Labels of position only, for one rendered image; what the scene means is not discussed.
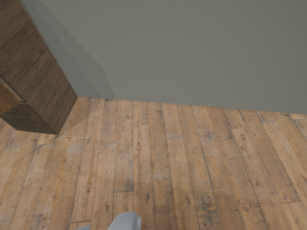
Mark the left robot thigh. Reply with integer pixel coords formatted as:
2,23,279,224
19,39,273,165
107,212,142,230

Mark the cupboard door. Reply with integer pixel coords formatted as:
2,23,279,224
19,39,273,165
0,82,20,115

